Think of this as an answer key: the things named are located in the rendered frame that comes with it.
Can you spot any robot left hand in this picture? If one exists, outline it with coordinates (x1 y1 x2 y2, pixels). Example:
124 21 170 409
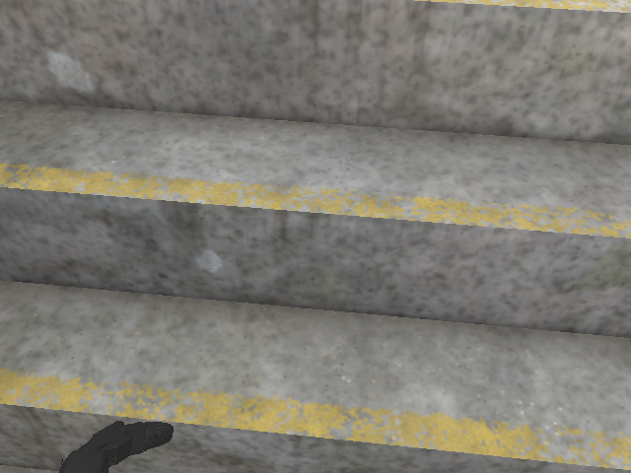
59 421 174 473

